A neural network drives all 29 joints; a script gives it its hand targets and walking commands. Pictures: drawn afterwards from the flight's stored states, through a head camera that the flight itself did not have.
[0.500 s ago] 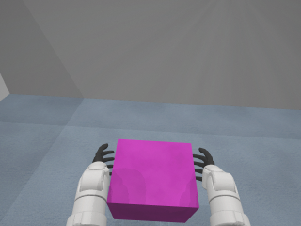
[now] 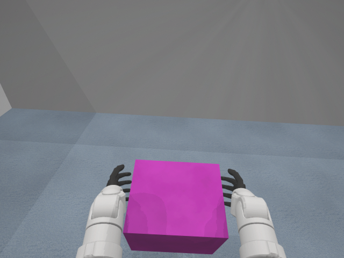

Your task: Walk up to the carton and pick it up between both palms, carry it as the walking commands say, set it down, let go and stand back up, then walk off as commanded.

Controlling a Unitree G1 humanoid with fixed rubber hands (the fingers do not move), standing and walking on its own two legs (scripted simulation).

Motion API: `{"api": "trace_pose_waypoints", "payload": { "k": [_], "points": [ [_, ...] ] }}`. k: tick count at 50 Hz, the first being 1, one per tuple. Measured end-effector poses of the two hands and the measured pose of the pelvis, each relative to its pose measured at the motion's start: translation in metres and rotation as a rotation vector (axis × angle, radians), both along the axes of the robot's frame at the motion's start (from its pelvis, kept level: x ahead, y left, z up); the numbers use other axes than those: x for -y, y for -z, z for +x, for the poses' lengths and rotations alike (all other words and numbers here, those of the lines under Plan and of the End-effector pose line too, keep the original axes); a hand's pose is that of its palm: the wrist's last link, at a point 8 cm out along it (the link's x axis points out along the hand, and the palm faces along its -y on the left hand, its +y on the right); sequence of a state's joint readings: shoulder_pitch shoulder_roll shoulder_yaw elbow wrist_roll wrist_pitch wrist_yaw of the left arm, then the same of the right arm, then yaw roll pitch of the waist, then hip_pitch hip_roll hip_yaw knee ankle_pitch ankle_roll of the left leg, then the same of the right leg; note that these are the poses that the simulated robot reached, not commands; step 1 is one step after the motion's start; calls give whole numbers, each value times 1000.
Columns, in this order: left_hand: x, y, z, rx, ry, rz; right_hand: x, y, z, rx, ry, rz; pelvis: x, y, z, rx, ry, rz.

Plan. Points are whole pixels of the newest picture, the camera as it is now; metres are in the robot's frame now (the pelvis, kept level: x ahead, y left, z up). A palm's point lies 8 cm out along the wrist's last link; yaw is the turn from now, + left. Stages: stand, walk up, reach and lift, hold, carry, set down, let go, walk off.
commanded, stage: hold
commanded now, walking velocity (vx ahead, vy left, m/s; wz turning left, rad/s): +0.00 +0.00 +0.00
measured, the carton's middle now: (174, 207) +0.31 -0.02 -0.03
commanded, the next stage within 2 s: carry in 0.82 s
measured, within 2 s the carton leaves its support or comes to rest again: neither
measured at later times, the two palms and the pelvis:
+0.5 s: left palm (114, 193) +0.30 +0.13 +0.06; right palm (238, 197) +0.28 -0.18 +0.05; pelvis +0.00 +0.00 +0.00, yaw +0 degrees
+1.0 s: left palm (123, 192) +0.30 +0.11 +0.06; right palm (245, 201) +0.28 -0.19 +0.04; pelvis -0.02 -0.01 -0.01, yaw -1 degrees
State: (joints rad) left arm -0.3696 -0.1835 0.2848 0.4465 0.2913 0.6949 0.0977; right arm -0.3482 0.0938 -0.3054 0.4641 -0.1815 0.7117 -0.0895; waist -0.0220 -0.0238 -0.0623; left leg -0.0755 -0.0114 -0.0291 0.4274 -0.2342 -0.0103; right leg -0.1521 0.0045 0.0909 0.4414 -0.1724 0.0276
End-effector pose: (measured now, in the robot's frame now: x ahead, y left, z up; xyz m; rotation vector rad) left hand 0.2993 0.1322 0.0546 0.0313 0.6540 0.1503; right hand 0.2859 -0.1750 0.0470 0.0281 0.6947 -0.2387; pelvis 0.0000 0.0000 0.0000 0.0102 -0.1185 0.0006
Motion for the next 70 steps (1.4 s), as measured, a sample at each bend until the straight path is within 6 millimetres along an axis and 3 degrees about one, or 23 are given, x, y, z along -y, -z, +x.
{"api": "trace_pose_waypoints", "payload": {
  "k": [41,48,58,66,70],
  "points": [
    [2,-1,0,0,6,0,1,2,-3,-7,6,-6,0,0,0,-4,0,0],
    [15,-1,0,25,-23,16,8,6,-5,9,14,-67,7,7,-15,-96,14,17],
    [67,-13,-23,-11,-19,11,58,-2,-39,-32,75,-40,42,18,-46,-170,46,29],
    [79,-16,-65,-63,-11,1,70,-9,-86,-85,108,-20,53,22,-80,-198,76,43],
    [99,-23,-80,-87,23,-3,88,-19,-113,-108,170,-9,69,15,-90,-203,130,6]
  ]
}}
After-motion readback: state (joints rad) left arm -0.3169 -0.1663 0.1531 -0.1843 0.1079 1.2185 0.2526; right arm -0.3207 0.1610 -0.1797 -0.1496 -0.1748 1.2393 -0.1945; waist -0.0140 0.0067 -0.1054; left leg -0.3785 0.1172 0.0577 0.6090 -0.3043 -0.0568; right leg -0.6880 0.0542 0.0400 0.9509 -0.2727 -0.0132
